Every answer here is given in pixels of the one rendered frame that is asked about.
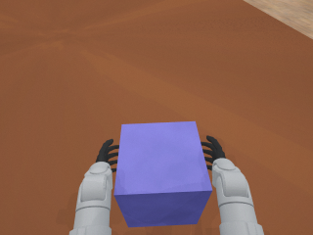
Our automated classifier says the robot right hand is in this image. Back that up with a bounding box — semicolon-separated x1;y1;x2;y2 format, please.
201;135;226;170

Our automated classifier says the robot left forearm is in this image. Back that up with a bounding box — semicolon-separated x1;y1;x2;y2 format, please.
68;162;113;235

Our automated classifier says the robot right forearm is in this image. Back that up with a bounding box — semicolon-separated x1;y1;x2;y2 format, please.
211;158;264;235

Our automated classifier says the carton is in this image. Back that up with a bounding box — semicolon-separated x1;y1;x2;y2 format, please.
113;121;213;228

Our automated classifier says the robot left hand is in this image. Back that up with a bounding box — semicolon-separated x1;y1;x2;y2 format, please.
95;139;119;172

